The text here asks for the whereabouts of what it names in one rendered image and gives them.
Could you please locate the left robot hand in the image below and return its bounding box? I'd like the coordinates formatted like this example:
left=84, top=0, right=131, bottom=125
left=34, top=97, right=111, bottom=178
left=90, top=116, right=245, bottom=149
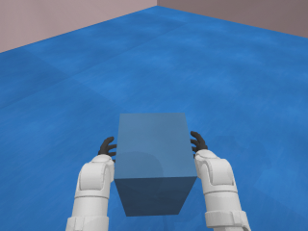
left=97, top=137, right=117, bottom=163

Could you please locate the robot right forearm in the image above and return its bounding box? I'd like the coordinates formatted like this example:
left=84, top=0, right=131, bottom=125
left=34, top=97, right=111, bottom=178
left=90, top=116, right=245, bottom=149
left=194, top=149, right=251, bottom=231

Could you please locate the robot left forearm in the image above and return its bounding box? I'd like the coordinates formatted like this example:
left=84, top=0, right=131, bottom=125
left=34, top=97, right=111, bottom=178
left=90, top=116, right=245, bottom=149
left=65, top=154, right=115, bottom=231

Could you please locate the carton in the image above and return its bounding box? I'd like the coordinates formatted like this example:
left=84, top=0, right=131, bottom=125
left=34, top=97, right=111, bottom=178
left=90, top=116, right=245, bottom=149
left=114, top=113, right=197, bottom=217

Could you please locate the right robot hand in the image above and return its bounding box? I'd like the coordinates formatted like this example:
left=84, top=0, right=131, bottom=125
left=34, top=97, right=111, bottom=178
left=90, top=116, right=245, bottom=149
left=190, top=131, right=208, bottom=159

